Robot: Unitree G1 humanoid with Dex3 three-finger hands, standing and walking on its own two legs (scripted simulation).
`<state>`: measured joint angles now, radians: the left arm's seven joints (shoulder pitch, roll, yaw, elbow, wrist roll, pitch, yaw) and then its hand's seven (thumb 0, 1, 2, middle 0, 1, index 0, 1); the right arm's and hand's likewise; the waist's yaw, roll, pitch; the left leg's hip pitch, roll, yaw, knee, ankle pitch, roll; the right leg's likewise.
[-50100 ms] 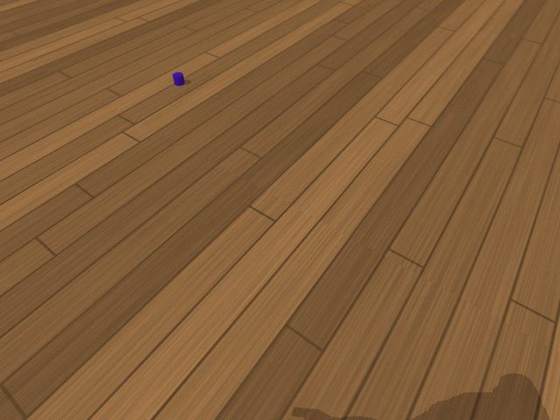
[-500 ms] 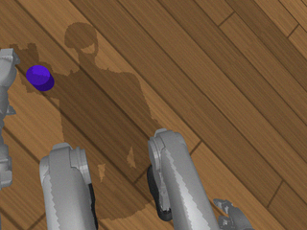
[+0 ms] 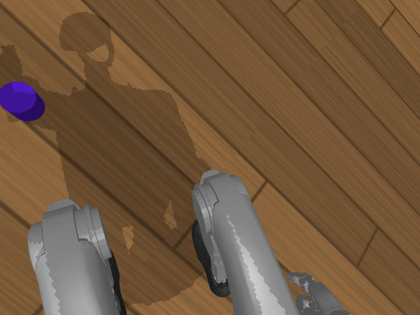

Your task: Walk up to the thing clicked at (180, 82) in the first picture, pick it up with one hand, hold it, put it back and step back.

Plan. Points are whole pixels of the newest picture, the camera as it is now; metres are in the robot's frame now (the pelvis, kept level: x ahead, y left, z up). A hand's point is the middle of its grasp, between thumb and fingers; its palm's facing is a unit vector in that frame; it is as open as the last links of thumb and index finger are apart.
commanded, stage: rise first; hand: left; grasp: from above
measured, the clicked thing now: (23, 102) +0.55 +0.29 -0.30
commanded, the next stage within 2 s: none
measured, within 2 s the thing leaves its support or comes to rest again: neither
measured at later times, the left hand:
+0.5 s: hand out of the picture +0.49 +0.32 -0.18, palm faces -0.45 -0.08 -0.89, open 14.2 cm
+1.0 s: hand out of the picture +0.50 +0.33 -0.19, palm faces -0.45 -0.08 -0.89, open 14.2 cm
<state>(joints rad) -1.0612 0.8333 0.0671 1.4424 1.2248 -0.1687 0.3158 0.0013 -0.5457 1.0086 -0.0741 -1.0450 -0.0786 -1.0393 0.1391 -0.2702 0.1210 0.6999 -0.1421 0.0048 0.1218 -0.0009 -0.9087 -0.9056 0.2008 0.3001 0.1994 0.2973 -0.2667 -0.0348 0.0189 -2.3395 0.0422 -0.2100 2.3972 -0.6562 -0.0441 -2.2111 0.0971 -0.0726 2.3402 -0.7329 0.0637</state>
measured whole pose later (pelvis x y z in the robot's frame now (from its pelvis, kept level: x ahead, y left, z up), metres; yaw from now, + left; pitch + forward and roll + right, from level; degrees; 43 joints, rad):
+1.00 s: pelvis +0.00 +0.01 -0.01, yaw -3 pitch +32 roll -12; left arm -1.12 0.96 0.06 1.50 1.24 -0.17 0.32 0.00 -0.55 1.00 -0.08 -1.05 -0.08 -1.04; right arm 0.15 -0.28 0.22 0.65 -0.17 0.00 0.12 0.00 -0.91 -0.90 0.20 0.30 0.20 0.30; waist -0.33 -0.06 0.07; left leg -2.37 0.04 -0.24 2.44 -0.66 -0.03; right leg -2.22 0.11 -0.10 2.35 -0.72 0.07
